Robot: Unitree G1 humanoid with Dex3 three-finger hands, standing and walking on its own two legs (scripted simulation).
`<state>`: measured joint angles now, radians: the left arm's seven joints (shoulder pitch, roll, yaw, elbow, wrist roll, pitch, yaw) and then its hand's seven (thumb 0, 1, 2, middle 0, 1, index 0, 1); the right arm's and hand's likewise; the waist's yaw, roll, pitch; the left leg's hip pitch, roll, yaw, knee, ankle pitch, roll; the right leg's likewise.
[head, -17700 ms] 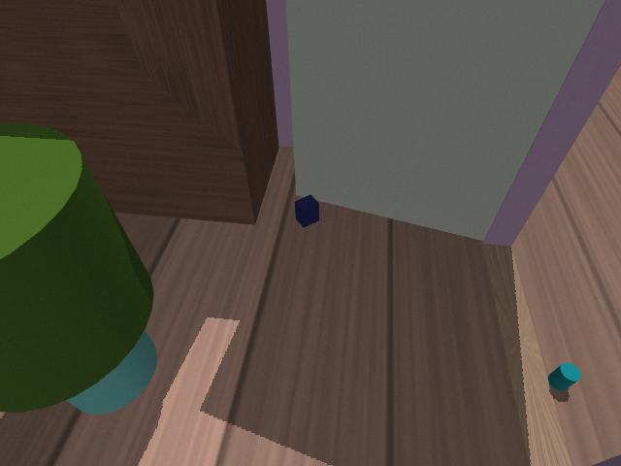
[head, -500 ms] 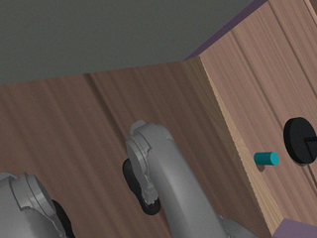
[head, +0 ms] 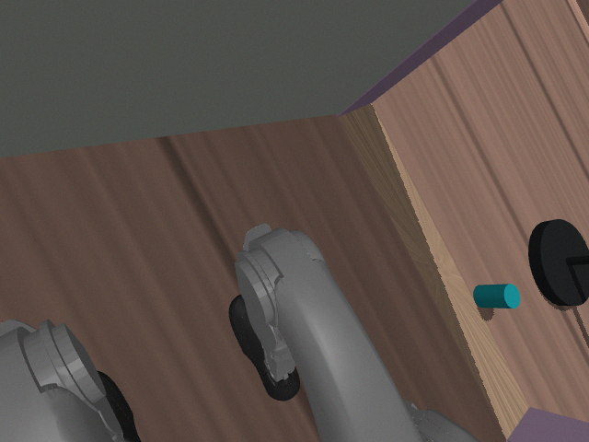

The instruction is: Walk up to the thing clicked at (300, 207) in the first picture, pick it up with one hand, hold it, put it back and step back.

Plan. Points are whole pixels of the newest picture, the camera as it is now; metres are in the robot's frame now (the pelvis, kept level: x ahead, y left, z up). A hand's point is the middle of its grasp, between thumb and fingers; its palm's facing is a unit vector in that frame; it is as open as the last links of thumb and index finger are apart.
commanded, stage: settle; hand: left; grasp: from above
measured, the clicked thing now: out of the picture +0.44 +0.33 -0.26
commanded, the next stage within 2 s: lift in 0.64 s
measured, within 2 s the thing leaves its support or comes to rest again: leaves its support in 0.24 s
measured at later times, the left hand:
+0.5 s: hand out of the picture +0.45 +0.34 -0.16, palm faces -0.20 -0.34 -0.92, open 9.8 cm
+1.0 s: hand out of the picture +0.43 +0.33 -0.09, palm faces -0.21 -0.37 -0.91, open 9.7 cm
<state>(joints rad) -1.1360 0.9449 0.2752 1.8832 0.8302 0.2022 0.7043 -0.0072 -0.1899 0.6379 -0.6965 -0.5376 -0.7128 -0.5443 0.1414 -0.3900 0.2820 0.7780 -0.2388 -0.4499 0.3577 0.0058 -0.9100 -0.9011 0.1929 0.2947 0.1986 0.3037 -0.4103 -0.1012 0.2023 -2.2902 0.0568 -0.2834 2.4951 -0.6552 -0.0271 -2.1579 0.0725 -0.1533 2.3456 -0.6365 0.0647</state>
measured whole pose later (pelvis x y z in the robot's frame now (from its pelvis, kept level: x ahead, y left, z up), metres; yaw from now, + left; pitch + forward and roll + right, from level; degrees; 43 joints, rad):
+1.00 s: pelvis +0.02 -0.01 +0.05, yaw +6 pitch +36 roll -5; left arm -1.00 0.55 0.20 1.41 0.78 0.41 0.47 0.00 -0.04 0.51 -0.78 -0.50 -0.82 -0.46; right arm 0.16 -0.29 0.04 0.87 -0.12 -0.26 0.24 0.01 -0.92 -0.91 0.19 0.29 0.20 0.30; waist -0.22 0.04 -0.12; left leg -2.23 0.07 -0.13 2.28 -0.68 -0.03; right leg -2.16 0.04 -0.05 2.23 -0.69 0.03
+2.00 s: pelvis +0.08 -0.01 +0.36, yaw +13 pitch +19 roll -2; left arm -0.49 0.26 -0.12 0.97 0.64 0.62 0.35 -0.01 0.02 0.46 -0.72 -0.53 -0.76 -0.50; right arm 0.20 -0.23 0.02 0.87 0.04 -0.16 -0.06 0.01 -0.90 -0.90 0.20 0.30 0.20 0.30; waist -0.09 0.04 -0.17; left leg -1.02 0.07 -0.04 1.18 -0.49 -0.05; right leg -0.97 0.00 -0.04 1.16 -0.52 -0.01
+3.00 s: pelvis +0.11 +0.00 +0.44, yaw +13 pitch +6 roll +0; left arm -0.48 0.18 -0.19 0.95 0.65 0.69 0.30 -0.01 0.00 0.47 -0.75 -0.51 -0.77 -0.49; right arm 0.21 -0.26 0.02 0.82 0.04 -0.13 0.03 0.01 -0.90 -0.90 0.20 0.29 0.20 0.30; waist -0.03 0.03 -0.07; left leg -0.42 0.05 0.02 0.62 -0.30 -0.03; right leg -0.40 -0.02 0.00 0.64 -0.34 0.01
